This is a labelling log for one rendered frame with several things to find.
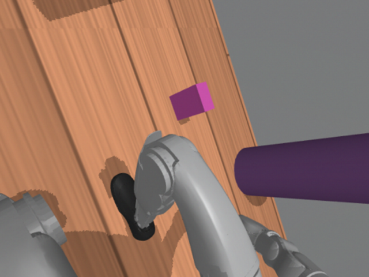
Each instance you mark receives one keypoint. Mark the right robot hand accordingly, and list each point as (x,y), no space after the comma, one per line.
(253,228)

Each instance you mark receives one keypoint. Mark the right robot arm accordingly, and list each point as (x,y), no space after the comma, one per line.
(284,257)

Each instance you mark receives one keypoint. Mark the right robot foot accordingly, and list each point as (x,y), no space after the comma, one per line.
(122,189)

